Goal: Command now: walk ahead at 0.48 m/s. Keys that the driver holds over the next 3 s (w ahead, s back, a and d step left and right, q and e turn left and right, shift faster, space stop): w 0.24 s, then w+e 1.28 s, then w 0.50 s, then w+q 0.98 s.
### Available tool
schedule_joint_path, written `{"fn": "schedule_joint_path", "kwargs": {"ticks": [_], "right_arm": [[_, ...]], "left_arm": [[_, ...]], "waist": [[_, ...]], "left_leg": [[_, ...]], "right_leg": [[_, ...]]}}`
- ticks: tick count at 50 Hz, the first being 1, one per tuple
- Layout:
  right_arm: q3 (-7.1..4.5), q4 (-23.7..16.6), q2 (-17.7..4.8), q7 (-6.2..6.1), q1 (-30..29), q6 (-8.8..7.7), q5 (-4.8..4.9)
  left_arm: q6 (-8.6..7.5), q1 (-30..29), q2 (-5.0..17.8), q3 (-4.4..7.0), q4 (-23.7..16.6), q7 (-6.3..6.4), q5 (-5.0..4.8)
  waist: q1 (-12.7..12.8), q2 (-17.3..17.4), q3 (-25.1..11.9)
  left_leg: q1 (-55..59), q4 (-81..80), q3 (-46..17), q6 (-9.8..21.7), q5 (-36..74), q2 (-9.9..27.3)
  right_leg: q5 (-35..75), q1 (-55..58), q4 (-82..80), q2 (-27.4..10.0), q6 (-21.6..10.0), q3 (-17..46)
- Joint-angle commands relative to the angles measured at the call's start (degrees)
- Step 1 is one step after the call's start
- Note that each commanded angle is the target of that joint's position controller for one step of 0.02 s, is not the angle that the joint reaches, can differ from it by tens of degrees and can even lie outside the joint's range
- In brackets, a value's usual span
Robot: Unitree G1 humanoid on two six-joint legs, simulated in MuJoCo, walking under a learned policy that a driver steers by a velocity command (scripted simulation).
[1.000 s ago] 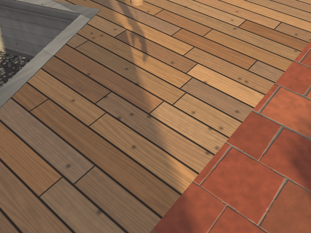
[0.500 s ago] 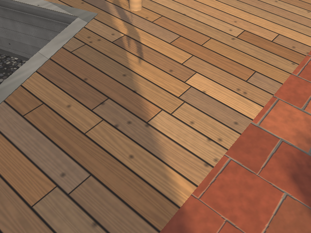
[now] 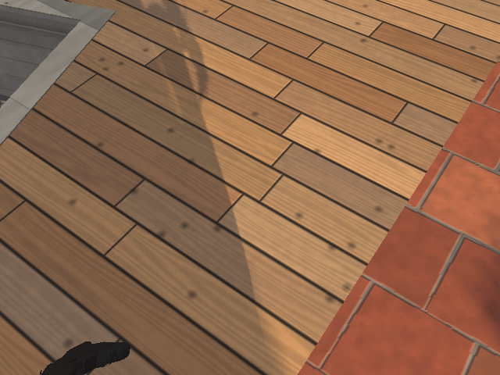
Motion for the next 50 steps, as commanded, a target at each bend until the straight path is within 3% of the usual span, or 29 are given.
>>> {"fn": "schedule_joint_path", "kwargs": {"ticks": [1, 2, 3, 4, 5, 6, 9, 11, 15, 18, 20, 22, 23, 24, 25, 26, 27, 28, 29, 30, 32, 33, 36, 40, 43, 46, 48, 49, 50], "right_arm": [[-0.42, -4.9, -5.5, 0.96, 0.9, -3.39, 1.83], [-1.08, -6.9, -7.9, 0.84, -4.4, -4.24, 2.89], [-1.32, -7.4, -8.1, 0.31, -7.1, -4.52, 2.48], [-1.73, -7.4, -7.3, -0.04, -7.1, -4.11, 1.78], [-1.71, -7.2, -5.8, -0.11, -5.6, -3.33, 1.43], [-1.64, -7.1, -4.5, -0.17, -4.8, -2.64, 1.38], [-1.91, -9.4, -4.6, -0.44, -9.2, -1.48, 0.76], [-2.05, -11.5, -5.0, -0.36, -14.5, -1.59, 0.22], [-1.41, -14.7, -3.8, 0.45, -24.4, -2.53, 0.27], [-1.07, -16.6, -4.1, 1.32, -29.7, -3.02, 0.81], [-1.20, -17.9, -5.2, 1.94, -31.3, -3.52, 1.03], [-1.81, -17.9, -7.2, 2.22, -29.5, -4.04, 1.13], [-2.38, -17.3, -8.4, 2.16, -26.3, -4.29, 1.16], [-3.64, -15.2, -10.7, 1.80, -18.6, -4.47, 1.06], [-4.78, -13.5, -14.3, 1.27, -8.1, -4.58, 0.07], [-6.15, -12.4, -19.7, 1.05, -2.6, -3.85, -0.62], [-4.67, -12.7, -14.2, 1.21, -2.9, -3.63, -0.44], [-3.47, -13.6, -10.1, 1.09, -7.5, -3.66, -0.15], [-2.85, -14.3, -8.2, 1.06, -11.4, -3.61, -0.13], [-2.42, -14.1, -6.6, 1.22, -14.4, -3.60, -0.24], [-2.25, -13.7, -5.6, 1.30, -17.0, -3.86, -0.82], [-2.47, -13.4, -6.0, 1.25, -17.0, -4.05, -0.77], [-3.31, -12.4, -7.9, 0.64, -16.2, -4.34, -0.79], [-3.95, -12.0, -9.9, -0.17, -15.0, -3.71, -0.65], [-4.45, -11.4, -11.3, -0.49, -12.3, -2.91, 0.06], [-5.01, -10.7, -12.5, -0.43, -10.1, -1.70, 0.98], [-5.47, -11.1, -13.9, -0.51, -10.8, -0.88, 1.40], [-5.70, -11.4, -14.7, -0.60, -11.3, -0.42, 1.62], [-5.68, -11.8, -14.9, -0.65, -12.4, 0.13, 1.85]], "left_arm": [[0.37, 24.1, 10.6, 3.11, 4.9, 0.37, 0.15], [0.05, 18.0, 8.9, 2.55, 3.7, 0.46, 0.09], [-0.32, 13.6, 7.5, 2.09, 2.8, 0.33, 0.53], [-0.69, 11.4, 6.1, 1.70, 2.6, 0.04, 1.22], [-0.88, 10.8, 4.8, 1.36, 3.0, -0.17, 1.65], [-0.94, 11.0, 4.4, 1.24, 3.5, -0.27, 1.45], [-1.15, 14.2, 6.7, 1.63, 5.3, 0.62, 1.20], [-0.87, 16.6, 7.9, 1.90, 6.0, 1.54, 1.20], [-0.12, 21.6, 8.7, 1.97, 7.2, 2.50, 0.38], [0.63, 25.4, 9.3, 2.25, 8.4, 2.80, -0.27], [1.29, 26.5, 9.4, 2.52, 8.7, 3.14, -0.54], [1.87, 25.9, 10.2, 3.06, 8.4, 3.46, -0.51], [2.15, 24.9, 10.5, 3.24, 8.0, 3.47, -0.41], [2.31, 24.2, 9.5, 2.87, 7.5, 3.35, -0.06], [2.30, 23.3, 6.9, 1.87, 5.6, 3.19, 0.82], [1.30, 30.2, -0.6, -0.09, 4.1, 2.94, 0.44], [0.54, 29.9, 3.4, 0.60, 4.6, 2.87, -0.97], [0.39, 25.1, 8.4, 2.06, 3.4, 3.03, -2.15], [0.58, 22.3, 8.4, 2.30, 2.9, 3.33, -2.04], [0.95, 20.7, 7.6, 2.58, 2.6, 3.51, -1.35], [2.48, 21.9, 5.1, 2.92, 2.3, 3.25, -1.08], [3.15, 21.8, 3.7, 2.78, 1.8, 3.07, -1.10], [4.26, 18.5, 3.4, 2.95, -0.7, 2.92, -0.61], [3.74, 12.0, 3.0, 2.57, -3.3, 1.50, -0.28], [3.60, 5.7, 2.7, 2.07, -5.9, 0.34, -0.15], [3.80, 2.2, 3.5, 2.15, -8.4, -0.56, -0.25], [3.99, 3.2, 5.0, 2.83, -9.3, -0.92, -0.25], [4.14, 6.5, 6.4, 3.61, -9.0, -0.90, -0.30], [4.19, 14.0, 8.5, 5.00, -7.2, -0.72, -0.55]], "waist": [[10.5, -10.3, -19.1], [8.8, -7.3, -10.4], [6.9, -2.4, -6.5], [4.7, -1.9, -4.4], [3.0, -3.1, -4.4], [2.2, -3.6, -3.9], [2.0, -3.2, -0.6], [3.3, -2.2, 0.5], [6.3, -1.9, 1.6], [7.9, -2.0, 2.2], [7.5, -2.6, 2.2], [5.6, -4.0, 0.7], [3.5, -4.8, -1.1], [-0.3, -4.3, -6.0], [-4.5, -1.4, -15.1], [-1.9, 13.8, -24.3], [-2.5, 15.3, -26.5], [-2.2, 10.5, -16.8], [-0.8, 6.7, -11.5], [0.6, 5.0, -7.2], [3.4, 6.9, -4.1], [3.9, 6.4, -3.4], [4.3, 4.0, -1.4], [2.7, 2.9, 0.0], [0.4, 1.9, 1.7], [0.0, 2.3, 2.7], [1.8, 3.8, 0.9], [4.0, 4.7, -1.7], [8.5, 4.2, -5.7]], "left_leg": [[-41.7, 42.0, -7.6, 2.3, -2.1, -1.8], [-43.8, 41.6, -5.4, 3.2, 3.4, 1.2], [-41.0, 38.8, -4.3, 3.4, 8.8, 4.0], [-37.6, 35.9, -4.1, 3.2, 11.9, 6.0], [-34.1, 34.1, -4.4, 3.2, 13.4, 7.2], [-33.0, 32.3, -4.1, 2.9, 13.7, 7.6], [-37.2, 25.4, -2.9, 1.2, 17.6, 8.8], [-41.4, 18.0, -2.6, 0.1, 24.1, 8.9], [-38.4, 1.4, -0.2, -0.7, 35.2, 5.6], [-37.7, -4.6, -0.4, -1.1, 35.5, 3.7], [-37.2, -7.8, -1.7, -0.6, 33.3, 3.2], [-32.8, -9.5, -1.9, 0.3, 29.5, 2.4], [-27.7, -10.2, -1.0, 1.1, 27.1, 1.4], [-16.9, -11.0, -0.1, 2.7, 26.2, 0.7], [0.1, -7.9, -6.8, 6.2, 25.3, 8.2], [22.1, -11.1, -30.7, 14.5, 18.4, 23.0], [21.7, -17.5, -41.0, 15.7, 11.3, 24.3], [14.0, -18.4, -31.4, 12.5, 10.6, 22.2], [5.8, -19.7, -23.3, 10.6, 14.3, 19.9], [-1.6, -22.0, -17.5, 9.7, 18.1, 17.5], [-9.6, -25.9, -9.9, 8.8, 21.1, 14.9], [-11.2, -27.2, -7.4, 9.4, 23.1, 14.8], [-11.5, -29.3, -1.7, 10.6, 28.0, 15.3], [-9.5, -30.0, 5.9, 9.5, 30.6, 13.9], [-5.9, -29.5, 9.0, 8.9, 30.8, 14.9], [0.2, -26.3, 10.7, 7.8, 34.5, 16.6], [2.5, -20.4, 12.5, 6.6, 48.9, 17.0], [2.7, -14.4, 13.4, 5.9, 58.8, 16.6], [0.6, -3.9, 15.1, 4.6, 64.5, 15.0]], "right_leg": [[-20.5, 50.3, -17.1, -20.8, -13.1, 43.6], [-15.7, 40.4, -18.7, -19.5, -11.0, 34.9], [-8.2, 31.1, -20.4, -17.6, -10.1, 28.1], [-2.6, 24.5, -21.8, -15.5, -9.3, 22.6], [-1.3, 20.9, -23.5, -13.9, -9.0, 19.4], [-0.6, 19.0, -24.8, -13.1, -9.3, 17.4], [2.3, 16.4, -27.8, -12.8, -10.3, 13.6], [4.1, 18.3, -28.5, -12.5, -10.1, 12.1], [5.7, 19.2, -28.0, -9.8, -7.8, 9.0], [5.2, 23.6, -25.4, -11.1, -7.7, 10.6], [5.7, 27.4, -22.4, -12.9, -7.1, 12.6], [8.4, 29.4, -19.0, -14.2, -6.0, 14.6], [13.4, 29.3, -15.4, -13.8, -5.3, 14.6], [18.7, 27.5, -7.0, -10.8, -3.9, 12.9], [11.4, 18.5, 8.6, -6.9, -2.0, 10.4], [-15.4, -4.0, 30.0, 2.5, 2.4, 4.8], [-28.2, -10.7, 39.3, 1.1, 2.4, 11.2], [-24.6, -14.5, 41.9, -1.9, 1.7, 11.5], [-19.5, -13.5, 40.8, -4.9, 1.7, 9.9], [-16.0, -11.4, 37.8, -6.5, 1.9, 9.5], [-12.0, -6.2, 34.4, -8.7, 2.1, 9.3], [-11.2, -5.8, 33.7, -9.1, 2.3, 8.8], [-5.6, -9.4, 28.5, -9.6, 3.0, 9.2], [5.3, -9.0, 15.2, -8.8, 3.2, 6.7], [6.7, -9.0, 8.6, -8.0, 2.5, 3.7], [1.9, -10.0, 5.0, -6.9, 0.8, 1.8], [-3.7, -5.6, 4.0, -4.2, -1.2, -1.0], [-6.3, -0.3, 4.0, -1.8, -2.4, -2.8], [-5.0, 9.8, 1.1, 1.2, -4.2, -4.5]]}}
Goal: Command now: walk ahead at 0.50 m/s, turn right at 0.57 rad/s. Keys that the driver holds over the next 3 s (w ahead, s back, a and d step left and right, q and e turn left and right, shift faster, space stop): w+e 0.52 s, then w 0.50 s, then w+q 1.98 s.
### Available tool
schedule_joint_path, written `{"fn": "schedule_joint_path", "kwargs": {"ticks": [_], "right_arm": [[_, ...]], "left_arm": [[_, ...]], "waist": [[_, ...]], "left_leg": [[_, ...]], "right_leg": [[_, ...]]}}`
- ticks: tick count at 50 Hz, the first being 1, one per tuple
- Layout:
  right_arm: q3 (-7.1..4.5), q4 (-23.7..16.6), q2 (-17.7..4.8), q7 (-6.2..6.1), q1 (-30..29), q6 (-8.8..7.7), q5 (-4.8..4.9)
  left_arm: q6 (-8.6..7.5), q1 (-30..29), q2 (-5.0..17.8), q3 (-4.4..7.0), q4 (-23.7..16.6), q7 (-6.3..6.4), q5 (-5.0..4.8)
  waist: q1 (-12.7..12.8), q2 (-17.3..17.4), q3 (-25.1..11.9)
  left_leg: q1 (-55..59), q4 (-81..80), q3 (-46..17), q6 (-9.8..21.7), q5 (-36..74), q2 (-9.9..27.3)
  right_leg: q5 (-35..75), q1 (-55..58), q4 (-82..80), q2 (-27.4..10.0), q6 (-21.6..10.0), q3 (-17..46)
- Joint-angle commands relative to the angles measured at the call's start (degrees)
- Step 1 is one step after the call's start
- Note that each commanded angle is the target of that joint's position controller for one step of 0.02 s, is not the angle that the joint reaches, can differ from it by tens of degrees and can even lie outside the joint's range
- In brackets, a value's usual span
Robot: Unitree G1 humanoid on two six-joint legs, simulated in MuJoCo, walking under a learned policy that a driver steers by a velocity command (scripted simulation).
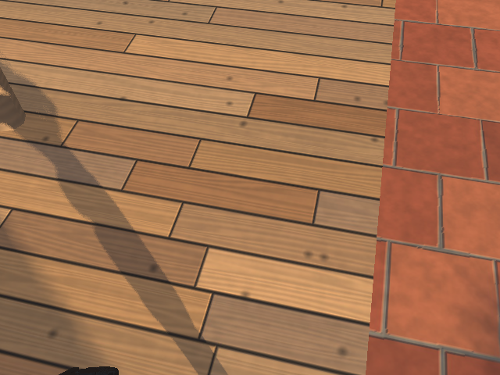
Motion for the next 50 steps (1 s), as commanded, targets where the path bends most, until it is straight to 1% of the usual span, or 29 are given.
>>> {"fn": "schedule_joint_path", "kwargs": {"ticks": [1, 2, 3, 4, 5, 6, 7, 8, 12, 17, 20, 22, 24, 25, 26, 27, 28, 29, 30, 31, 32, 34, 36, 40, 42, 46, 48, 49, 50], "right_arm": [[-1.91, -4.2, -10.6, -0.51, -2.8, 0.46, 0.07], [0.36, -7.0, -3.2, -0.06, 1.0, -0.45, -2.63], [1.25, -8.9, -2.9, 0.65, -0.4, -3.10, -1.25], [0.16, -10.5, -7.2, 1.19, -8.3, -4.67, 1.39], [0.34, -11.0, -6.9, 1.17, -9.6, -5.44, 1.54], [0.13, -9.8, -6.9, 0.64, -8.8, -5.50, 0.06], [-0.43, -9.3, -7.6, 0.37, -7.7, -4.94, -0.93], [-0.63, -9.3, -7.6, 0.51, -7.0, -4.10, -1.14], [-0.08, -11.3, -4.7, 0.36, -10.8, -2.40, -2.07], [0.96, -14.5, -2.9, 1.38, -20.6, -2.96, -1.21], [0.75, -16.0, -4.2, 2.17, -23.2, -3.61, -0.67], [0.32, -16.3, -5.6, 2.62, -22.5, -4.15, -0.62], [-0.28, -15.5, -6.8, 2.63, -18.4, -4.69, -0.56], [-1.06, -14.1, -8.0, 2.32, -13.1, -4.96, -0.91], [-1.86, -13.3, -10.5, 1.92, -5.2, -5.21, -1.97], [-3.17, -11.7, -15.4, 1.71, 2.6, -4.60, -2.96], [-2.45, -10.7, -12.1, 2.40, 3.8, -4.19, -1.55], [-1.22, -11.2, -7.6, 2.42, 1.0, -3.88, -0.84], [-0.59, -11.6, -5.9, 2.39, -2.0, -3.32, -1.13], [-0.10, -11.4, -4.8, 2.45, -4.3, -2.97, -1.55], [0.36, -11.2, -3.8, 2.36, -5.4, -3.03, -2.01], [0.40, -10.4, -3.8, 2.36, -5.4, -3.41, -1.77], [-0.07, -9.4, -5.8, 2.24, -4.4, -3.77, -1.20], [-0.52, -8.2, -8.1, 1.76, -2.6, -3.06, -0.47], [-0.55, -7.4, -8.8, 1.67, -0.6, -2.56, -0.08], [-0.62, -5.3, -9.9, 1.65, 3.2, -1.37, 0.53], [-0.81, -4.8, -10.7, 1.43, 3.1, -0.67, 0.73], [-0.79, -4.9, -11.0, 1.26, 2.1, -0.36, 0.89], [-0.28, -4.8, -9.8, 1.12, 2.4, -0.21, 0.70]], "left_arm": [[-0.02, 18.8, 12.4, 5.68, 1.2, 0.96, -0.40], [0.20, 21.5, 19.8, 7.25, 1.9, 2.06, -0.81], [-0.89, 21.7, 19.1, 6.23, -0.6, 1.60, -0.10], [-1.81, 20.9, 14.5, 4.81, -0.1, 1.08, 0.46], [-2.45, 18.2, 12.6, 4.26, -0.1, 1.12, 0.36], [-2.62, 13.5, 10.4, 3.58, -1.0, 1.25, 0.16], [-2.63, 10.2, 8.6, 2.94, -2.0, 1.47, 0.54], [-2.64, 9.0, 8.0, 2.68, -2.7, 1.72, 0.98], [-3.03, 11.9, 10.5, 3.32, -2.1, 3.24, 0.45], [-2.36, 15.7, 10.8, 3.40, -1.0, 4.21, 0.03], [-2.00, 18.1, 10.6, 3.42, 0.0, 4.33, -0.29], [-1.61, 18.4, 10.4, 3.41, 0.1, 4.65, -0.23], [-1.15, 17.3, 10.4, 3.48, -0.2, 4.83, -0.03], [-1.05, 16.5, 9.1, 2.99, -0.7, 4.74, 0.07], [-1.20, 15.9, 6.2, 1.82, -1.8, 4.41, 0.66], [-1.72, 23.2, 2.4, 0.73, -2.9, 4.47, -0.34], [-2.11, 25.3, 5.3, 0.68, -2.6, 4.51, -0.99], [-2.00, 21.3, 9.6, 1.73, -1.8, 4.40, -1.19], [-1.79, 16.9, 10.0, 1.77, -2.5, 4.41, -0.56], [-1.90, 13.8, 9.3, 1.77, -3.4, 4.29, 0.23], [-1.87, 13.1, 8.4, 1.87, -3.6, 4.06, 0.39], [-1.65, 14.2, 6.1, 1.41, -3.3, 3.67, 0.10], [-1.68, 12.1, 4.9, 0.85, -4.3, 3.57, 0.63], [-2.61, 5.1, 3.3, -0.29, -6.1, 2.83, 0.89], [-2.95, 1.4, 3.1, -0.54, -6.8, 2.36, 0.61], [-3.21, -3.6, 4.3, -0.35, -8.8, 1.47, 0.01], [-3.38, -2.4, 5.7, 0.16, -8.8, 1.18, 0.10], [-3.44, 1.7, 6.9, 0.89, -7.7, 1.27, 0.40], [-3.33, 9.4, 9.4, 2.29, -5.2, 1.66, 0.74]], "waist": [[13.0, 2.8, -10.4], [9.1, -12.5, -14.1], [8.7, -11.3, -23.8], [11.2, -4.6, -17.7], [9.4, -3.3, -11.8], [6.6, 0.2, -8.3], [4.3, -0.5, -6.5], [3.1, -1.4, -6.1], [3.3, -0.8, -3.9], [7.2, -3.8, -1.4], [8.0, -4.2, -1.0], [7.3, -4.9, -1.3], [5.0, -6.7, -2.2], [2.2, -6.5, -4.9], [-1.5, -3.2, -12.1], [-0.1, 12.1, -21.5], [0.3, 18.6, -21.4], [-0.5, 11.6, -13.0], [-0.2, 6.8, -7.6], [0.8, 5.1, -3.5], [2.2, 6.0, -2.1], [3.5, 7.4, -2.2], [3.6, 6.6, -1.8], [1.6, 5.1, -1.3], [0.1, 5.2, -0.7], [-0.8, 6.0, 0.6], [1.0, 6.6, -0.1], [3.9, 6.4, -2.3], [7.5, 5.2, -7.3]], "left_leg": [[-11.5, 28.2, -1.9, 6.0, 52.1, 10.3], [-35.8, 49.7, -2.9, 2.2, 7.3, 2.6], [-47.4, 60.6, -17.7, 1.8, -12.6, -4.9], [-53.9, 62.1, -21.4, 3.3, -7.7, -2.1], [-54.3, 58.1, -21.0, 4.6, -2.2, 0.4], [-50.2, 53.3, -21.3, 4.5, 1.9, 2.8], [-45.3, 49.1, -21.6, 4.2, 4.5, 4.3], [-41.9, 47.1, -21.7, 3.7, 5.9, 4.8], [-41.6, 35.4, -20.1, 0.5, 13.7, 3.0], [-37.4, 15.4, -19.6, 0.1, 28.7, -1.2], [-35.8, 10.9, -20.9, 1.1, 28.8, -2.2], [-34.4, 8.8, -21.7, 2.1, 25.2, -2.4], [-29.4, 7.5, -20.8, 3.8, 20.4, -3.0], [-21.5, 5.4, -19.9, 5.3, 20.7, -3.1], [-7.6, 7.3, -25.5, 8.6, 19.5, 3.6], [14.0, 4.7, -48.4, 17.3, 9.2, 16.8], [16.0, -1.5, -63.5, 19.4, -3.5, 20.8], [8.9, -2.8, -56.8, 17.1, -8.4, 18.6], [1.2, -3.3, -48.5, 15.3, -3.8, 16.1], [-5.9, -4.8, -42.7, 15.1, 2.5, 13.6], [-10.2, -6.1, -38.6, 14.7, 7.1, 11.8], [-13.6, -8.3, -33.5, 15.2, 13.1, 10.0], [-13.8, -10.1, -30.6, 16.6, 18.2, 10.4], [-13.1, -11.3, -23.9, 15.7, 23.8, 8.9], [-13.1, -10.9, -21.5, 14.8, 24.3, 8.1], [-8.1, -8.7, -22.0, 13.8, 24.9, 10.9], [-5.7, -5.5, -22.0, 12.7, 30.1, 12.1], [-6.0, -0.5, -20.3, 11.6, 38.1, 11.0], [-8.5, 9.0, -17.6, 10.1, 44.2, 8.2]], "right_leg": [[-0.4, 28.9, -3.9, 6.5, -5.3, -1.6], [-2.5, 47.8, -6.3, -8.5, -13.1, 25.1], [-13.5, 55.8, -17.7, -16.4, -20.5, 52.0], [-10.7, 53.0, -20.9, -15.4, -16.6, 46.1], [-6.1, 45.8, -20.3, -13.2, -14.4, 37.9], [-0.8, 37.2, -20.0, -10.6, -12.4, 31.1], [4.4, 30.2, -20.9, -8.6, -11.3, 26.5], [6.6, 26.3, -22.3, -7.4, -11.1, 24.8], [13.4, 21.0, -24.2, -5.0, -11.0, 19.4], [4.5, 18.6, -23.5, -2.2, -7.3, 17.6], [2.5, 21.5, -20.4, -3.9, -6.7, 21.2], [2.6, 24.5, -17.1, -5.2, -6.1, 24.5], [5.7, 25.7, -13.2, -5.4, -5.1, 26.7], [9.1, 24.7, -8.1, -2.8, -3.6, 25.7], [6.4, 19.3, 5.0, 0.6, -1.6, 22.4], [-11.3, 0.2, 25.2, 8.7, 3.0, 14.3], [-26.3, -10.0, 34.9, 7.3, 3.7, 14.6], [-21.8, -13.2, 38.7, 4.5, 3.9, 15.4], [-17.5, -12.3, 38.4, 2.4, 3.9, 12.9], [-14.6, -11.1, 35.3, 1.0, 3.9, 12.1], [-12.5, -8.7, 32.3, -0.6, 3.6, 12.1], [-11.1, -5.4, 28.1, -1.6, 3.7, 10.5], [-8.3, -6.5, 22.8, -2.5, 4.3, 9.1], [3.1, -4.9, 8.2, -2.7, 5.1, 6.3], [7.2, -2.1, 2.2, -1.4, 5.4, 4.6], [5.5, -0.9, -3.7, 0.0, 4.1, 3.9], [2.4, 2.7, -6.3, 1.1, 2.4, 3.1], [2.7, 9.3, -8.6, 2.5, 1.2, 1.7], [3.3, 20.9, -9.5, 3.7, -0.4, 0.9]]}}
Over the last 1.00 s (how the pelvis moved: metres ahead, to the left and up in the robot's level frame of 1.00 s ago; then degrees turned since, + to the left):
0.55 -0.03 0.01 -22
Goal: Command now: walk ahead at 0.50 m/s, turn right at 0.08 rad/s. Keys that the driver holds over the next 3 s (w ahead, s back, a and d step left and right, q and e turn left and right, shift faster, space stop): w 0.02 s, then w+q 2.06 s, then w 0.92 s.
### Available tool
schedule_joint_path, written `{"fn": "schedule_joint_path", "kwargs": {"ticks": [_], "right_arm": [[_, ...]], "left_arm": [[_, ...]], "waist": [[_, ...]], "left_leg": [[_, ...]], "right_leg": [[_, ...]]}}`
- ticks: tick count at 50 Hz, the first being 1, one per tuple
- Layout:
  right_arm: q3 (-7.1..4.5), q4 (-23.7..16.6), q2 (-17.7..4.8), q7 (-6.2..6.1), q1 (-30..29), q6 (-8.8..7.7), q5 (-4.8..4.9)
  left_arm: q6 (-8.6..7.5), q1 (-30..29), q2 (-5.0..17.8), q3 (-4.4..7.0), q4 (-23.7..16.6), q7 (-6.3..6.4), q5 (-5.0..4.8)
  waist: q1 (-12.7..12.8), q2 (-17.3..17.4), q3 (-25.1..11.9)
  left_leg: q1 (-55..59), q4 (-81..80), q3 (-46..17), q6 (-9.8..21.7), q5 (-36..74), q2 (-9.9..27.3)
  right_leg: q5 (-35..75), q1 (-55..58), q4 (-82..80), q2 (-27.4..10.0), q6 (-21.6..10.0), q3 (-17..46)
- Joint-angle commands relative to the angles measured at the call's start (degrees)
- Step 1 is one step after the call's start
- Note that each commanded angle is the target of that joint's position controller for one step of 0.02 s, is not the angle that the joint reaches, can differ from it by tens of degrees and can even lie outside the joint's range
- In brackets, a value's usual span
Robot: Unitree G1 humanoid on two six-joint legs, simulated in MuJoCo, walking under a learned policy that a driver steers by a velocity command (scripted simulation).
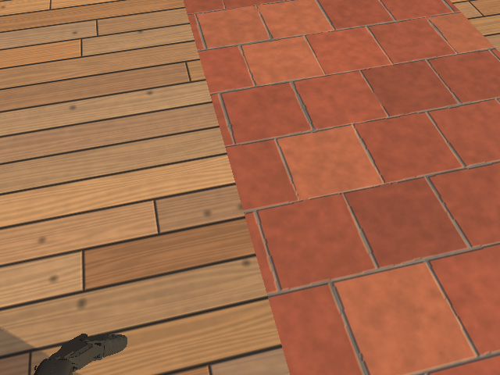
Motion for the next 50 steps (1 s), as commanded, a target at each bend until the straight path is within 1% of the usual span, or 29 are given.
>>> {"fn": "schedule_joint_path", "kwargs": {"ticks": [1, 2, 3, 4, 5, 6, 7, 9, 12, 17, 22, 25, 26, 27, 28, 29, 30, 31, 32, 33, 34, 35, 37, 39, 42, 44, 47, 49, 50], "right_arm": [[-0.41, -4.5, -6.6, -0.63, -3.3, -0.31, -1.24], [1.74, -5.9, 0.0, -0.30, 2.8, -1.48, -1.62], [0.51, -4.9, -5.2, -0.06, 0.2, -2.41, -0.23], [-0.39, -6.5, -8.0, 0.17, -4.3, -2.82, 1.10], [-0.34, -6.9, -7.5, 0.02, -6.7, -2.70, 0.85], [-0.55, -7.0, -7.1, -0.09, -7.8, -2.28, -0.02], [-0.76, -6.5, -6.5, -0.08, -6.5, -1.42, -0.15], [-0.47, -6.0, -4.0, -0.16, -5.0, 0.18, 0.02], [-0.55, -7.3, -3.2, -0.34, -7.9, 1.08, -0.26], [0.15, -9.9, -1.5, 1.13, -15.9, 0.57, -0.69], [0.61, -14.6, -1.2, 2.82, -23.6, 0.54, -0.59], [-0.48, -16.1, -3.2, 3.56, -21.4, 0.80, -0.48], [-1.45, -15.4, -4.9, 3.48, -16.6, 0.98, -0.37], [-3.10, -13.5, -7.6, 2.96, -8.2, 1.04, -0.24], [-5.10, -11.5, -12.2, 1.75, 0.9, 1.64, -0.29], [-5.84, -11.8, -17.9, 1.18, -0.4, 1.50, -0.03], [-4.61, -13.3, -14.1, 1.29, 2.0, 0.81, -0.58], [-3.78, -12.9, -10.9, 1.31, 0.3, 0.22, -0.98], [-3.31, -13.2, -9.2, 1.25, -3.2, -0.12, -0.60], [-2.79, -14.1, -7.4, 1.14, -7.2, -0.15, -0.72], [-2.21, -15.3, -5.9, 0.90, -9.6, -0.19, -1.39], [-2.17, -15.9, -6.0, 0.75, -10.5, -0.17, -1.65], [-2.50, -15.8, -7.1, 0.22, -10.1, -0.38, -1.26], [-2.99, -15.3, -8.7, -0.58, -8.8, -0.27, -1.02], [-3.17, -14.6, -9.1, -1.25, -6.5, 0.38, -0.54], [-3.25, -13.8, -9.3, -1.36, -4.1, 0.75, -0.40], [-3.13, -13.2, -8.6, -1.54, -2.3, 1.21, -0.10], [-3.22, -13.6, -8.5, -1.65, -3.2, 1.48, -0.32], [-2.86, -14.0, -7.4, -1.61, -4.0, 1.55, -0.41]], "left_arm": [[-0.36, 20.5, 13.3, 5.29, 1.6, 1.08, 0.91], [0.03, 23.3, 18.5, 6.14, 2.3, 1.21, 1.19], [-0.03, 24.1, 13.1, 4.84, 2.2, 1.18, 0.82], [-0.34, 20.6, 10.9, 3.91, 2.1, 1.20, 0.75], [-0.53, 16.9, 9.2, 3.33, 1.9, 1.14, 0.85], [-0.78, 13.8, 7.4, 2.86, 1.9, 0.94, 1.10], [-1.25, 11.8, 6.2, 2.55, 2.0, 0.86, 1.47], [-2.34, 10.4, 6.1, 2.84, 3.0, 0.79, 1.53], [-3.03, 11.0, 7.3, 3.43, 4.8, 1.41, 1.99], [-2.65, 12.5, 8.9, 3.76, 6.8, 2.37, 1.57], [-0.67, 17.2, 10.7, 4.47, 9.6, 2.79, 0.41], [0.80, 16.1, 12.8, 5.01, 9.5, 3.44, 0.03], [1.35, 15.5, 13.5, 5.16, 9.2, 3.75, 0.00], [1.72, 14.5, 13.6, 5.04, 8.9, 4.03, -0.21], [1.28, 15.0, 12.3, 4.39, 8.0, 4.29, 0.50], [-0.43, 20.5, 3.2, 1.65, 5.0, 3.21, 2.41], [-2.97, 15.3, 7.2, 1.90, 4.3, 2.19, 0.39], [-4.17, 9.7, 9.7, 2.57, 2.4, 1.63, -1.70], [-4.80, 8.6, 9.1, 2.24, 2.2, 1.81, -1.19], [-4.81, 8.3, 9.2, 2.56, 2.7, 2.24, 0.37], [-4.18, 9.4, 9.9, 3.05, 3.0, 2.31, 1.09], [-3.39, 10.3, 9.7, 3.20, 2.9, 2.25, 1.36], [-2.19, 10.3, 8.0, 2.84, 2.5, 2.34, 1.77], [-1.74, 6.4, 6.4, 2.16, 1.1, 2.46, 1.99], [-2.08, -0.4, 4.8, 1.34, -0.3, 1.89, 1.68], [-2.40, -3.6, 5.4, 1.42, -1.3, 1.39, 0.90], [-3.03, -4.6, 7.8, 2.26, -2.0, 0.77, 0.43], [-3.61, -1.9, 9.0, 3.01, -1.6, 0.65, 0.27], [-3.88, 2.4, 9.8, 3.67, -0.4, 0.87, 0.41]], "waist": [[13.8, 0.1, -13.7], [10.8, -15.1, -20.0], [13.1, -10.3, -20.0], [12.6, -7.8, -11.8], [10.8, -4.7, -7.9], [9.2, -3.9, -4.6], [7.2, -4.9, -3.4], [5.4, -4.4, -2.0], [5.3, -2.1, 0.4], [8.0, -1.2, 2.8], [10.6, -0.6, 5.1], [7.7, -3.5, 1.4], [4.8, -4.5, -1.7], [0.0, -3.8, -6.1], [-4.0, 0.8, -11.4], [3.3, 15.7, -15.4], [-0.9, 9.9, -23.1], [-1.8, 7.3, -15.3], [0.7, 3.0, -9.7], [3.3, 1.1, -6.1], [5.3, 1.8, -4.9], [6.6, 2.4, -4.3], [7.3, 2.4, -3.1], [6.3, 2.8, -1.5], [3.4, 4.8, -0.9], [1.9, 5.7, -1.0], [2.2, 6.7, -1.2], [4.2, 8.5, -1.5], [6.7, 8.7, -3.0]], "left_leg": [[-15.4, 26.9, -1.1, 5.6, 31.1, 7.8], [-38.2, 47.4, -1.0, 2.1, -5.4, -2.1], [-44.7, 55.2, -9.1, 2.6, -12.2, -0.6], [-48.1, 56.5, -9.2, 3.5, -7.7, 1.9], [-46.4, 54.1, -8.1, 3.5, -2.6, 4.4], [-44.5, 51.0, -8.1, 3.2, 0.9, 5.9], [-40.9, 49.3, -8.8, 2.9, 3.5, 7.1], [-38.1, 47.8, -9.0, 2.0, 6.3, 7.3], [-41.7, 42.7, -10.6, 0.9, 13.1, 6.8], [-40.2, 26.7, -6.3, 1.5, 26.9, 5.5], [-43.7, 19.1, -2.3, 4.1, 21.9, 4.3], [-36.6, 18.5, 2.4, 7.1, 13.1, -0.1], [-30.3, 18.6, 3.8, 8.4, 10.6, -2.5], [-18.1, 15.1, 3.8, 10.5, 13.1, -4.8], [-0.3, 13.4, -5.7, 13.6, 14.7, -0.1], [18.7, 9.4, -38.0, 24.2, 8.3, 14.8], [23.1, 1.4, -51.8, 27.0, 2.9, 18.7], [18.5, 0.1, -42.9, 23.8, 6.2, 16.9], [9.8, 0.1, -35.5, 21.6, 11.0, 14.2], [1.4, -0.5, -30.4, 20.1, 17.0, 12.1], [-4.3, -1.8, -27.2, 19.7, 22.2, 10.5], [-7.8, -3.0, -26.2, 19.8, 24.5, 9.9], [-12.8, -4.2, -22.7, 20.0, 28.9, 8.8], [-16.3, -4.7, -19.3, 18.7, 29.0, 6.7], [-18.7, -3.4, -16.5, 15.2, 23.0, 3.2], [-17.9, -2.5, -18.6, 14.3, 19.2, 3.9], [-12.4, 2.1, -24.1, 13.3, 15.2, 6.1], [-10.6, 5.7, -27.2, 12.3, 15.7, 6.9], [-11.2, 9.3, -26.7, 11.0, 17.4, 5.3]], "right_leg": [[1.4, 33.9, -0.1, -6.7, -6.2, 7.8], [-8.2, 51.2, -5.5, -20.5, -15.0, 33.9], [-14.9, 49.4, -9.9, -20.9, -14.8, 39.6], [-12.8, 43.0, -10.8, -19.2, -12.4, 31.1], [-8.7, 35.9, -12.1, -16.7, -10.8, 24.1], [-5.6, 29.7, -14.3, -14.7, -10.0, 19.4], [-3.1, 25.4, -16.4, -13.3, -9.2, 15.7], [0.8, 20.7, -19.7, -12.7, -9.3, 10.8], [6.2, 20.4, -21.7, -12.6, -9.0, 4.3], [8.3, 22.0, -22.9, -10.7, -6.3, -5.3], [14.4, 32.7, -18.8, -13.9, -5.3, -8.5], [39.2, 36.3, -9.2, -14.3, -3.4, -10.7], [47.5, 36.0, -2.0, -13.9, -2.7, -11.4], [47.6, 31.8, 9.2, -12.1, -1.0, -12.7], [31.9, 18.4, 25.8, -9.8, 1.5, -12.7], [-25.3, -8.4, 46.1, 2.6, 5.4, -8.1], [-30.3, -15.2, 52.9, 4.3, 4.6, 5.5], [-25.1, -19.7, 51.6, 1.2, 3.2, 6.6], [-20.1, -18.3, 46.3, -1.4, 2.5, 6.1], [-17.5, -14.6, 41.2, -3.1, 2.8, 5.7], [-15.9, -10.4, 38.6, -4.2, 3.2, 6.0], [-15.1, -8.0, 36.6, -4.3, 3.9, 5.9], [-13.3, -6.6, 31.3, -4.2, 5.7, 4.4], [-6.6, -6.2, 23.3, -3.1, 7.1, 3.3], [6.3, -1.5, 9.2, 0.0, 7.5, 2.6], [9.6, 0.8, 4.6, 1.6, 7.4, 2.8], [5.9, 1.6, 0.1, 2.1, 6.0, 5.0], [1.1, 5.1, -1.4, 2.2, 4.2, 4.9], [1.1, 11.1, -3.7, 2.2, 2.7, 4.0]]}}
Over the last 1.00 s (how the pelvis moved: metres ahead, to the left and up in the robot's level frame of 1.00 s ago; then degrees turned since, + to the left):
0.53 -0.12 0.01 -25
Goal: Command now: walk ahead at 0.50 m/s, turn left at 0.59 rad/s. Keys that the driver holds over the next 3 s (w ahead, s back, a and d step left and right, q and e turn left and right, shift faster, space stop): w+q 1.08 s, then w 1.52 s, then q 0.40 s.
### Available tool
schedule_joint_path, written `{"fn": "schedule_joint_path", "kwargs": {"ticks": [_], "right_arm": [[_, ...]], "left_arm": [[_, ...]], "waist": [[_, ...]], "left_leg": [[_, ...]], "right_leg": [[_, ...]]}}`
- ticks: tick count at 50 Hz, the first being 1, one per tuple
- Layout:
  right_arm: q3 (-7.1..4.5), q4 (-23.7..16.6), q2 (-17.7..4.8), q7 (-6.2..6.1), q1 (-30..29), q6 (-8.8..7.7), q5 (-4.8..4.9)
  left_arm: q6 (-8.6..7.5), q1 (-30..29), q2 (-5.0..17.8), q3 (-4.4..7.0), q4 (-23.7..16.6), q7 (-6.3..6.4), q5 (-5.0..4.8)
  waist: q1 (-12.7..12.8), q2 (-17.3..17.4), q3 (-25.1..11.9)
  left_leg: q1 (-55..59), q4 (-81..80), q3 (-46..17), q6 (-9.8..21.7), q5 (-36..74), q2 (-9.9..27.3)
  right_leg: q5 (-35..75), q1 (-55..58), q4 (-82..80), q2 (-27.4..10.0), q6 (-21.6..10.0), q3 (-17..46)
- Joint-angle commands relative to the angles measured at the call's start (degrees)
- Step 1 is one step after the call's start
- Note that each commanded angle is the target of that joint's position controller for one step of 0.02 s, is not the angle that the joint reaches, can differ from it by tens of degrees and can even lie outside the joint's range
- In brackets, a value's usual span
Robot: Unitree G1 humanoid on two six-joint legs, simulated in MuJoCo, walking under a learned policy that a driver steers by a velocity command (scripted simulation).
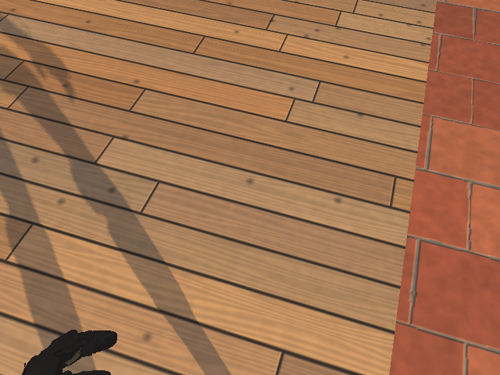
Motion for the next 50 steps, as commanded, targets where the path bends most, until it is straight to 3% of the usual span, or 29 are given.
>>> {"fn": "schedule_joint_path", "kwargs": {"ticks": [1, 2, 3, 4, 5, 6, 7, 8, 10, 13, 18, 22, 24, 25, 26, 27, 28, 29, 30, 31, 32, 33, 34, 37, 42, 44, 47, 49, 50], "right_arm": [[-0.79, -4.4, -4.5, -0.05, -2.6, -0.58, -0.46], [0.37, -5.8, -0.9, -0.04, 2.1, -0.93, -0.22], [0.69, -6.8, -2.3, -0.12, 5.4, -1.27, 0.75], [-0.59, -5.8, -7.7, -0.13, 2.4, -1.08, 1.05], [-0.99, -6.5, -8.9, -0.09, -2.6, -0.69, 0.45], [-1.05, -7.2, -8.2, 0.02, -4.8, -0.48, -0.18], [-1.26, -7.5, -7.5, 0.26, -5.6, -0.25, -0.36], [-1.15, -7.6, -6.3, 0.57, -5.0, 0.07, 0.05], [-0.71, -8.0, -4.1, 0.82, -5.2, 0.64, 0.25], [-0.28, -9.1, -3.2, 0.94, -8.0, 0.79, -0.17], [0.55, -10.5, -1.7, 2.60, -15.6, -0.14, -0.12], [0.53, -12.8, -2.1, 3.89, -20.4, -0.15, 0.16], [-0.37, -13.2, -3.8, 4.11, -18.8, 0.10, -0.21], [-1.26, -12.6, -5.4, 4.00, -15.2, 0.35, -0.38], [-2.75, -10.6, -7.8, 3.64, -6.9, 0.57, -0.27], [-4.70, -7.8, -11.5, 2.64, 3.4, 1.11, -0.03], [-5.56, -7.7, -18.4, 1.81, 3.0, 0.97, 0.59], [-4.41, -10.0, -15.8, 2.23, 4.6, -0.20, 0.15], [-3.22, -9.0, -11.9, 2.57, 3.1, -1.10, -0.40], [-2.69, -8.8, -10.3, 2.53, 0.4, -1.56, -0.29], [-2.09, -9.2, -8.7, 2.41, -3.8, -1.66, -0.41], [-1.52, -10.0, -7.3, 2.22, -6.6, -1.74, -1.03], [-1.35, -10.4, -7.2, 2.01, -7.9, -1.74, -1.38], [-1.60, -9.1, -8.3, 1.02, -7.2, -2.04, -0.97], [-2.08, -6.7, -9.8, -0.16, -3.2, -1.34, -0.31], [-2.19, -5.5, -9.9, -0.16, -1.1, -1.17, -0.01], [-2.05, -4.6, -9.0, -0.32, -0.1, -0.74, 0.19], [-1.94, -4.7, -8.3, -0.35, -1.2, -0.31, 0.04], [-1.24, -4.9, -6.3, -0.24, -1.2, -0.33, -0.19]], "left_arm": [[-1.69, 9.7, 10.4, 4.15, -1.8, 0.61, 0.74], [-1.55, 17.4, 15.0, 5.27, -1.0, 1.09, 1.99], [-0.68, 20.7, 14.8, 5.51, 0.9, 0.53, 0.89], [-0.35, 17.8, 9.8, 4.15, -0.2, 0.58, 0.17], [0.25, 15.3, 7.7, 3.49, -0.6, 0.88, 0.31], [0.59, 12.8, 6.5, 2.95, -0.5, 0.96, 0.68], [0.65, 11.2, 5.3, 2.49, -0.2, 1.08, 0.94], [0.55, 10.4, 5.1, 2.37, 0.2, 1.16, 1.09], [0.05, 10.5, 5.5, 2.66, 1.1, 1.14, 0.70], [-0.21, 11.3, 7.7, 3.44, 2.7, 1.25, 0.79], [0.75, 12.6, 9.6, 3.79, 4.6, 1.56, 0.29], [1.96, 15.3, 11.8, 4.42, 6.4, 1.51, -0.86], [2.65, 15.0, 13.5, 4.95, 6.5, 1.75, -1.47], [3.05, 14.9, 14.4, 5.22, 6.5, 1.96, -1.77], [3.44, 14.1, 14.2, 5.10, 6.3, 2.18, -2.04], [3.29, 14.7, 12.2, 4.26, 5.7, 2.46, -1.17], [2.28, 19.2, 3.6, 1.49, 2.4, 1.80, 1.85], [0.07, 15.8, 6.5, 1.30, 1.1, 1.05, 0.29], [-1.06, 9.7, 10.4, 2.37, -0.5, 0.52, -2.08], [-1.73, 8.3, 9.5, 1.88, -1.1, 0.57, -1.93], [-1.85, 8.4, 9.3, 1.94, -0.3, 1.01, -0.40], [-1.38, 9.4, 9.9, 2.37, 0.1, 1.12, 0.48], [-0.68, 10.2, 9.9, 2.52, 0.3, 1.00, 0.72], [0.73, 9.0, 7.3, 1.85, 0.0, 1.10, 1.40], [0.57, -2.0, 4.4, 0.47, -2.6, 0.36, 0.86], [0.25, -4.3, 5.3, 0.73, -3.5, -0.01, 0.16], [-0.28, -4.0, 7.5, 1.74, -3.9, -0.39, -0.11], [-0.73, 0.7, 8.4, 2.60, -2.9, -0.24, -0.20], [-0.99, 5.8, 9.8, 3.45, -1.9, 0.12, 0.29]], "waist": [[8.8, 7.4, -8.5], [9.3, -3.7, -17.4], [8.3, -17.6, -20.3], [9.4, -9.7, -12.5], [9.8, -5.4, -6.7], [8.6, -3.0, -2.9], [7.3, -3.6, -0.9], [6.3, -4.9, 0.0], [5.9, -4.9, 0.4], [6.1, -2.6, 0.7], [8.9, -1.5, 2.4], [9.8, -1.7, 4.3], [7.6, -3.2, 2.3], [5.1, -4.0, -0.4], [0.1, -3.2, -4.7], [-4.7, 0.1, -9.9], [1.5, 16.9, -13.3], [-1.3, 13.7, -24.3], [-2.7, 9.1, -16.7], [-0.6, 6.3, -10.6], [2.1, 3.0, -6.8], [4.3, 3.8, -5.2], [5.6, 4.4, -4.6], [6.1, 3.6, -2.7], [1.9, 5.4, 0.0], [1.0, 6.0, 0.1], [1.8, 7.6, -0.1], [4.6, 9.2, -1.1], [7.1, 8.7, -4.4]], "left_leg": [[-7.6, 10.0, -8.8, 4.1, 18.7, 9.3], [-22.8, 29.0, -1.3, 0.0, 5.3, 2.4], [-36.5, 42.2, 2.1, -1.6, -12.2, 1.9], [-41.0, 47.6, 1.0, -2.2, -8.0, 5.4], [-41.4, 48.6, 3.2, -2.5, -3.4, 7.3], [-39.7, 46.5, 4.1, -2.6, 0.0, 9.0], [-37.9, 44.1, 4.1, -2.7, 2.4, 10.7], [-35.5, 42.6, 4.7, -2.7, 3.7, 11.7], [-34.9, 40.3, 5.9, -3.2, 5.6, 12.5], [-37.3, 34.0, 6.0, -4.2, 11.2, 13.2], [-34.0, 18.0, 10.2, -3.4, 23.7, 12.1], [-32.8, 11.1, 13.3, -1.1, 20.3, 10.8], [-27.8, 9.5, 16.1, 1.2, 14.4, 7.7], [-22.2, 9.1, 17.7, 2.7, 11.8, 5.4], [-10.8, 5.7, 18.7, 4.7, 14.2, 2.8], [6.8, 4.7, 13.5, 7.2, 16.2, 4.1], [25.8, 2.0, -16.3, 16.2, 11.6, 19.7], [30.6, -7.9, -37.8, 22.1, 0.1, 26.0], [26.3, -9.7, -29.9, 18.5, 2.0, 24.2], [18.1, -9.8, -22.5, 16.4, 6.2, 21.8], [9.7, -9.9, -17.1, 14.7, 12.7, 19.4], [3.7, -10.9, -13.4, 14.1, 19.2, 17.8], [0.0, -12.0, -12.1, 14.1, 22.2, 17.0], [-7.0, -13.5, -7.0, 14.4, 28.5, 15.2], [-11.6, -12.6, -2.9, 10.1, 20.1, 10.8], [-10.2, -11.2, -5.5, 9.4, 17.1, 11.8], [-5.1, -6.2, -10.7, 8.3, 14.8, 13.7], [-4.3, -1.8, -12.4, 6.9, 16.5, 13.1], [-5.9, 4.3, -10.7, 5.1, 18.6, 10.4]], "right_leg": [[-2.9, 23.1, -1.3, -4.6, -5.0, 2.6], [-9.0, 43.6, -2.2, -17.4, -11.8, 20.1], [-24.7, 49.8, -8.2, -24.9, -17.0, 41.1], [-33.0, 43.9, -10.5, -23.1, -15.1, 37.2], [-28.9, 37.0, -10.7, -20.7, -12.8, 28.3], [-21.8, 30.3, -12.0, -18.2, -12.0, 21.5], [-16.8, 26.0, -13.3, -16.3, -11.4, 16.6], [-13.8, 22.8, -14.8, -15.0, -11.1, 12.7], [-8.7, 21.0, -17.1, -14.5, -11.9, 7.4], [-1.6, 22.7, -18.5, -15.4, -13.1, 1.8], [3.9, 25.3, -18.4, -13.6, -10.8, -8.4], [8.8, 31.1, -16.4, -15.8, -9.5, -11.6], [26.3, 33.7, -10.2, -16.1, -8.3, -13.8], [36.0, 34.1, -3.8, -15.7, -7.7, -15.0], [39.8, 31.1, 7.0, -14.3, -6.3, -16.9], [29.4, 19.3, 22.5, -12.3, -4.0, -17.2], [-25.2, -7.2, 43.7, -2.3, -0.4, -15.4], [-34.0, -14.8, 53.3, 1.8, -0.4, -0.8], [-28.2, -20.0, 53.0, -1.4, -1.3, 1.1], [-23.2, -19.0, 48.0, -3.7, -2.1, 0.5], [-20.2, -15.2, 42.9, -5.5, -1.8, 0.4], [-18.2, -10.9, 39.6, -6.6, -1.5, 0.8], [-17.2, -8.3, 37.8, -6.8, -0.9, 0.7], [-13.3, -6.3, 30.0, -5.9, 1.7, -1.2], [5.3, -0.5, 9.0, -1.5, 2.7, -2.0], [6.6, 1.2, 5.5, -0.5, 2.3, -1.1], [1.5, 2.6, 1.9, -0.2, 0.6, 0.6], [-2.5, 8.7, -0.4, 0.2, -1.5, -0.6], [-2.7, 17.3, -1.5, -1.2, -3.3, -0.3]]}}
Over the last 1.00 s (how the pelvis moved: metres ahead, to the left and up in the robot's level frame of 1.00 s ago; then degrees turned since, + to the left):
0.55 0.09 0.00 30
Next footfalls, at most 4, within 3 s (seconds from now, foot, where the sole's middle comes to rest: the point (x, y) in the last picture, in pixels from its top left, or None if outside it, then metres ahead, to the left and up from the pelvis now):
0.02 right None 0.18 -0.13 -0.77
0.54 left None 0.40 0.19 -0.77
1.02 right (188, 283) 0.75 0.13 -0.77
1.50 left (56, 287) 0.76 0.50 -0.77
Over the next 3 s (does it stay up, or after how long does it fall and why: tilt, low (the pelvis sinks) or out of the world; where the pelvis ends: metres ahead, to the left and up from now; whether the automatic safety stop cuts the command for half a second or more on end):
stays up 1.26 0.87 0.01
